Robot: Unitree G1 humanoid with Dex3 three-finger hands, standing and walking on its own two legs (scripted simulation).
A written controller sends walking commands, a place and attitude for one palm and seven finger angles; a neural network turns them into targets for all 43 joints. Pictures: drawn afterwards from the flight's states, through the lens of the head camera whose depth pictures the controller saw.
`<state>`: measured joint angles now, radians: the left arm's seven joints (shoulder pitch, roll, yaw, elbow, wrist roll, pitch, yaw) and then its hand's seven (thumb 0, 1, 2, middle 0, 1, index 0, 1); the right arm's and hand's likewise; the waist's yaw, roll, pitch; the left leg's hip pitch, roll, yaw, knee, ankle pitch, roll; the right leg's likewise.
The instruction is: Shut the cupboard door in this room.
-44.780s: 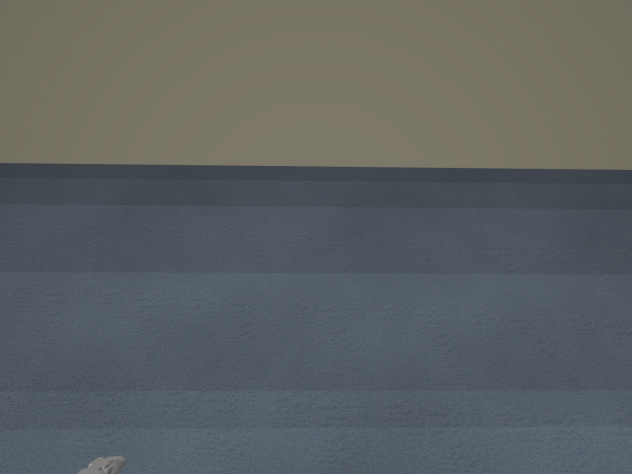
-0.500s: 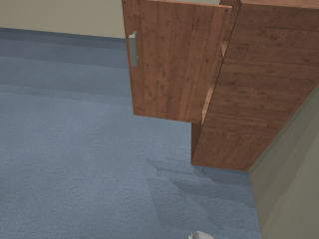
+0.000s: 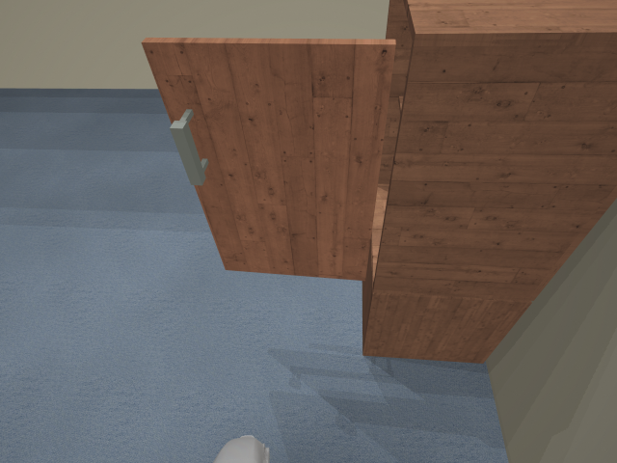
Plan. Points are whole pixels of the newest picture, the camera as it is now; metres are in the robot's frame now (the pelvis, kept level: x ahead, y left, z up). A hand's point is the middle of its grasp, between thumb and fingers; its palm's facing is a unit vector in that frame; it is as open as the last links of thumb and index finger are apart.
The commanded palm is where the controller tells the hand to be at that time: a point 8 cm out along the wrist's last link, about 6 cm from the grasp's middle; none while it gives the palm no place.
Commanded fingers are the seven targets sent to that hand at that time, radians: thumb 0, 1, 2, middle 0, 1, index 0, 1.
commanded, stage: take the last steps up to it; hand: left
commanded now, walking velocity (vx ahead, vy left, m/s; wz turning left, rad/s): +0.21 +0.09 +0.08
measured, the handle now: (193, 147) +0.60 +0.24 +0.08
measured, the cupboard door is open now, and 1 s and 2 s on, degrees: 88 88 88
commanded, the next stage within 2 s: come to a stop and stand still in 0.16 s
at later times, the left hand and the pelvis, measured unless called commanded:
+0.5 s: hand out of the picture +0.08 +0.23 -0.18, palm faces +0.10 -0.98 -0.19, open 7.4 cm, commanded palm none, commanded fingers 0.00 0.90 0.90 -0.20 -0.30 -0.20 -0.30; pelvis +0.13 +0.06 +0.00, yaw +1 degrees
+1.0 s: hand (212, 434) +0.20 +0.18 -0.18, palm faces +0.03 -0.98 -0.20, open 7.3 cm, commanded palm none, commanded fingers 0.00 0.90 0.90 -0.20 -0.30 -0.20 -0.30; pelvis +0.13 +0.00 -0.01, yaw +1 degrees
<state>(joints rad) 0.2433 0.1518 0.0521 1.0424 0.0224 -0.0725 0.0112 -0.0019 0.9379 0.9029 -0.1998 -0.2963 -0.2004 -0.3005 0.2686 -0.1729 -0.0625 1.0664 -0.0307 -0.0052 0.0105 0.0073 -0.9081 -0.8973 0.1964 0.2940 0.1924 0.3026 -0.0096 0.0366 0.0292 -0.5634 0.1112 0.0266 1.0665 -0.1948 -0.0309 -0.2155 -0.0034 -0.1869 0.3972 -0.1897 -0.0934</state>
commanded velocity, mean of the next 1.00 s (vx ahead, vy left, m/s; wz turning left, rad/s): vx -0.04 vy -0.03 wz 0.01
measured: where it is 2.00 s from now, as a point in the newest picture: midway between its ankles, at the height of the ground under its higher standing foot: outside the picture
